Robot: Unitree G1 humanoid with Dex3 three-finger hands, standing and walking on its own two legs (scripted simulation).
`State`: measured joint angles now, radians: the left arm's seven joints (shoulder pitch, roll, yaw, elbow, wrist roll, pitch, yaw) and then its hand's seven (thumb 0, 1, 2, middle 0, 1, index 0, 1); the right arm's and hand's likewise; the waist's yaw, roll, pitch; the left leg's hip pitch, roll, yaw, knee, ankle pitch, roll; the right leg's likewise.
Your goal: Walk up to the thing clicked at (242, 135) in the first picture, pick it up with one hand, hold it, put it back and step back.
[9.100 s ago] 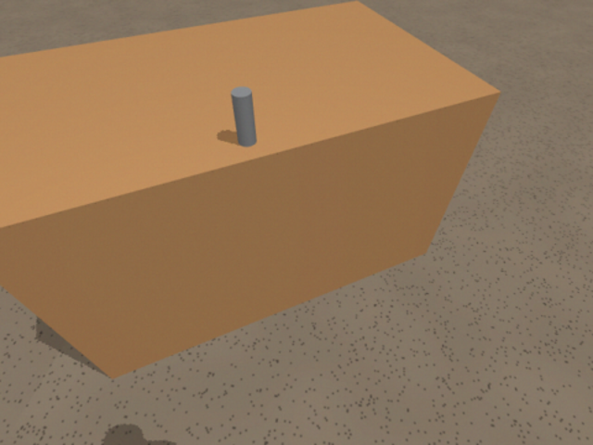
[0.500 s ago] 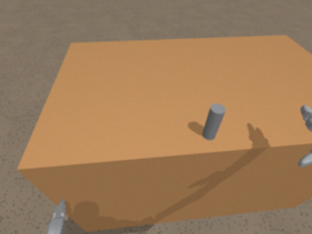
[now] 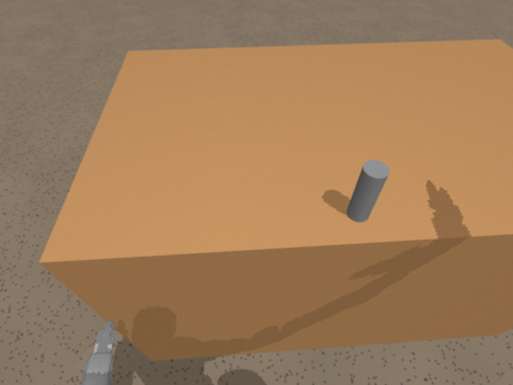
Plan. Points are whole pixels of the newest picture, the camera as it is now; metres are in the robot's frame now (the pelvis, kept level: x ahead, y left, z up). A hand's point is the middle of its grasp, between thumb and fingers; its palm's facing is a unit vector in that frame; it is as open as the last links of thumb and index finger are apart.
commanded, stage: go down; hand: right
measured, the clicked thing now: (366, 193) +0.43 -0.18 +0.04
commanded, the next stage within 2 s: approach in 1.42 s
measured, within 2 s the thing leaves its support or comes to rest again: neither
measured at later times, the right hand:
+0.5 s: hand out of the picture +0.36 -0.37 +0.16, palm faces +0.12 +0.99 -0.01, open 17.5 cm
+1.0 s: hand out of the picture +0.36 -0.37 +0.16, palm faces +0.12 +0.99 -0.02, open 17.4 cm
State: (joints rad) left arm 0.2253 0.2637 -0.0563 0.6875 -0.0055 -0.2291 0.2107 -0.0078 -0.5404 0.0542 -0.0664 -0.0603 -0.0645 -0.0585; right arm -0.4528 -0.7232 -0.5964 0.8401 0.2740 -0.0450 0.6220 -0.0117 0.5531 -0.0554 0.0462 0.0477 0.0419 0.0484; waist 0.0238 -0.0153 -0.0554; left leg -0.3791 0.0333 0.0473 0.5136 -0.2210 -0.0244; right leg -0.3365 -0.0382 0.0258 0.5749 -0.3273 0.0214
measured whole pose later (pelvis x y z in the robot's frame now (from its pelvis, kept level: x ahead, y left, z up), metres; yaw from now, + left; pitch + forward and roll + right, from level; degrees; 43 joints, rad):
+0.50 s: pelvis +0.00 -0.01 +0.00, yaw +0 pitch +7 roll +2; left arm 0.24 0.27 -0.06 0.65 -0.01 -0.23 0.22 -0.01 -0.55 0.06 -0.07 -0.06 -0.06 -0.06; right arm -0.52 -0.80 -0.61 0.94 0.26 -0.05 0.65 -0.01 0.55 -0.06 0.05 0.05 0.04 0.05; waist 0.04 -0.01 -0.07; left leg -0.43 0.03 0.04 0.54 -0.23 -0.03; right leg -0.40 -0.04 0.02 0.63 -0.36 0.02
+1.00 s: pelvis +0.00 +0.00 -0.01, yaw +0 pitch +7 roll +2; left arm 0.25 0.27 -0.07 0.61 0.00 -0.24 0.22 -0.01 -0.54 0.06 -0.07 -0.06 -0.06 -0.06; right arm -0.53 -0.81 -0.61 0.94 0.26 -0.04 0.66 -0.01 0.53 -0.06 0.06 0.05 0.05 0.05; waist 0.04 -0.02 -0.08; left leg -0.45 0.03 0.05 0.56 -0.24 -0.03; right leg -0.41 -0.04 0.03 0.65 -0.36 0.02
